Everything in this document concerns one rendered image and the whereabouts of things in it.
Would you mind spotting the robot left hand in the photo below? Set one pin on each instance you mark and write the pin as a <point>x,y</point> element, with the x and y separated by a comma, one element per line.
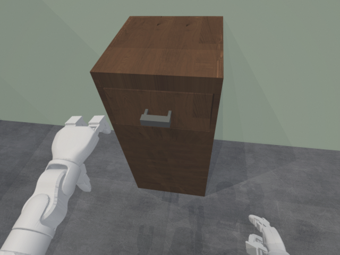
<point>76,141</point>

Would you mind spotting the robot right hand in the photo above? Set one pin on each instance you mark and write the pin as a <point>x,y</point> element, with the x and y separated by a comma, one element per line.
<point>270,239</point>

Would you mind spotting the drawer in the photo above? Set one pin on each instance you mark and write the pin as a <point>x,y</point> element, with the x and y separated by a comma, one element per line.
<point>190,110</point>

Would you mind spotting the handle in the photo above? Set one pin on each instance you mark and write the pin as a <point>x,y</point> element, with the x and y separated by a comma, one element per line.
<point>156,120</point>

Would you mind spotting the cabinet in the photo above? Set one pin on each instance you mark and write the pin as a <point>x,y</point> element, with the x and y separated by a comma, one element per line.
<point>166,53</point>

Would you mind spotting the robot left forearm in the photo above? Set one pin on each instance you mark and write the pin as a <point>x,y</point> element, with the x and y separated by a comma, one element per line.
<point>44,210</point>

